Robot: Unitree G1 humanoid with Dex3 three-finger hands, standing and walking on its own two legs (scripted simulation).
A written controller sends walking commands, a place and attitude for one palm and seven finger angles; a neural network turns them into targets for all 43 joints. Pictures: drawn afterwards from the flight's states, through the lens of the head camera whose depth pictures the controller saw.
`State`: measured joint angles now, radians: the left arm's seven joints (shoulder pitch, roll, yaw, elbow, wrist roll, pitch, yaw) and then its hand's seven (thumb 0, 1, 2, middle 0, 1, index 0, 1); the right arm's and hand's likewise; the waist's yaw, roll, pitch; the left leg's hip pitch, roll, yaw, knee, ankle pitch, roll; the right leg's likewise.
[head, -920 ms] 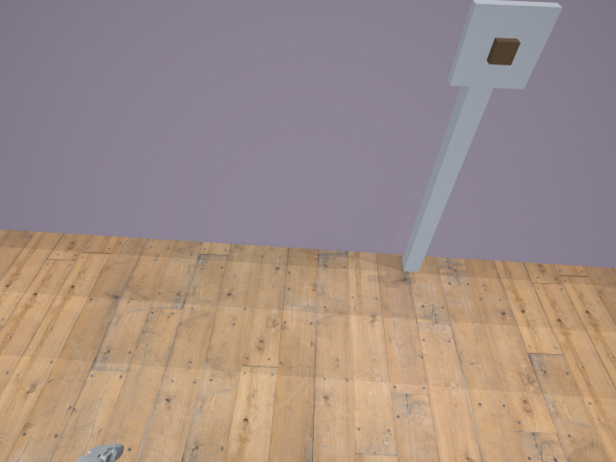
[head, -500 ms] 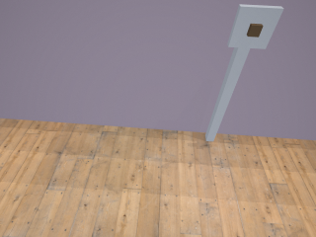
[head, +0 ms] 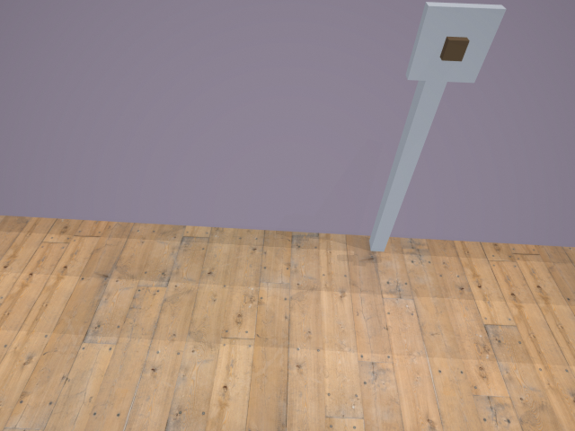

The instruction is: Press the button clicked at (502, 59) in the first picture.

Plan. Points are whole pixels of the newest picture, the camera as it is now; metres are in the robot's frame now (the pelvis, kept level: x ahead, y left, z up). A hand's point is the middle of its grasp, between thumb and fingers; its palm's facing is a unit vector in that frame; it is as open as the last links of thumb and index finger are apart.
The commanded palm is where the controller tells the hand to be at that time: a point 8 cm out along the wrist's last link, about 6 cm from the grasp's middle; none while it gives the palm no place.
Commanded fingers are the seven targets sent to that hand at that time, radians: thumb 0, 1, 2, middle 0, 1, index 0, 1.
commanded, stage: look at it before walking up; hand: left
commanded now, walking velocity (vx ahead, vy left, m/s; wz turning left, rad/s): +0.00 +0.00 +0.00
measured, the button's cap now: (453, 48) +0.96 -0.36 +0.13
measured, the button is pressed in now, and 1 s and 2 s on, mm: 0 0 0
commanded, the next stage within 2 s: walk to a spot facing it in 0.52 s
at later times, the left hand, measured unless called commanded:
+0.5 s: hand out of the picture +0.08 +0.25 -0.16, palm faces -0.03 -0.94 -0.33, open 7.3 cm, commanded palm none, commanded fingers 0.00 0.90 0.90 -0.20 -0.30 -0.20 -0.30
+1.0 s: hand out of the picture +0.07 +0.19 -0.18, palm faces -0.13 -0.95 -0.27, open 7.3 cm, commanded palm none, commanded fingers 0.00 0.90 0.90 -0.20 -0.30 -0.20 -0.30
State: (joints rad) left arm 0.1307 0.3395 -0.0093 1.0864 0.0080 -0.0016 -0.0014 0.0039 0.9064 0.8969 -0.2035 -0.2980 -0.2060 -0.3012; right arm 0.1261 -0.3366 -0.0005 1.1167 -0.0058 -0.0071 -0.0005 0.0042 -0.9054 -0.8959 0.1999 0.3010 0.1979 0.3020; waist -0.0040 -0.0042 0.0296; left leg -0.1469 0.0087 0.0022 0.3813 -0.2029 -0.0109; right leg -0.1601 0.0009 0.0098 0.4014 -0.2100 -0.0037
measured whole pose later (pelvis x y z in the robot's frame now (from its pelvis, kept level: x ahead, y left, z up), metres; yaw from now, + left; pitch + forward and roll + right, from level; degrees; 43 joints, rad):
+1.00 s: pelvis -0.01 -0.01 -0.03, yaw -10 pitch -2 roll +2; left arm 0.23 0.24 0.03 0.95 0.02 0.06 -0.02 0.00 0.91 0.90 -0.20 -0.30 -0.20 -0.30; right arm 0.14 -0.23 -0.04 0.98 -0.01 0.03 -0.02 0.00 -0.90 -0.90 0.20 0.30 0.20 0.30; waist 0.03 0.00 0.09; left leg -0.26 0.08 0.15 0.67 -0.36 -0.03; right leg -0.34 0.02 0.01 0.71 -0.34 0.00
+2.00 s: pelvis -0.06 +0.03 -0.01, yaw -43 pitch -1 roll +0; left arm 0.14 0.21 0.05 0.88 0.02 0.04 -0.01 0.00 0.91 0.90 -0.20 -0.30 -0.20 -0.30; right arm 0.25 -0.27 -0.07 0.95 -0.02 0.07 -0.01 0.01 -0.91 -0.90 0.20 0.30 0.19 0.30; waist -0.03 0.03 0.08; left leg -0.46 0.12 0.07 1.05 -0.44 -0.08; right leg -0.27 0.01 0.00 0.55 -0.27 -0.02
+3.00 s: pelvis +0.06 -0.26 +0.00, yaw -73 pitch +0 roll -1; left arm 0.27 0.19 0.05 1.04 0.02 -0.07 0.00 -0.01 0.93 0.90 -0.20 -0.30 -0.20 -0.30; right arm 0.17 -0.18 -0.06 0.97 -0.03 -0.02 0.01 0.00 -0.91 -0.90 0.19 0.30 0.19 0.30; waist -0.01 0.02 0.01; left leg -0.61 0.18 0.07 0.98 -0.19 -0.06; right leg -0.15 0.08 -0.09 0.39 -0.25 -0.09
